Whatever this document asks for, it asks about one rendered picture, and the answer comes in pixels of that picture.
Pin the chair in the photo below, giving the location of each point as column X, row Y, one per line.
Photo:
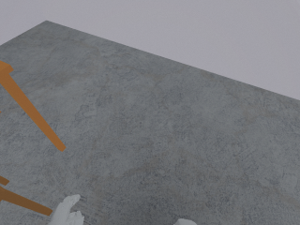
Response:
column 12, row 197

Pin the robot left hand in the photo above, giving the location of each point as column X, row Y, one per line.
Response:
column 62, row 211

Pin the table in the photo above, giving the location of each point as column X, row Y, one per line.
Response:
column 15, row 91

